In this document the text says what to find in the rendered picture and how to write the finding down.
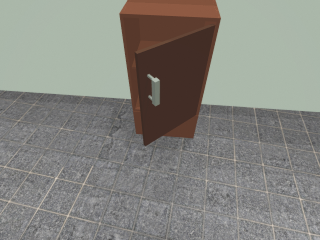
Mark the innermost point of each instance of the cupboard door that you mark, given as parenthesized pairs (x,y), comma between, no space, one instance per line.
(180,64)

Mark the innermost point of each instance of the handle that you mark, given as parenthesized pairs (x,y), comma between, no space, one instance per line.
(155,86)

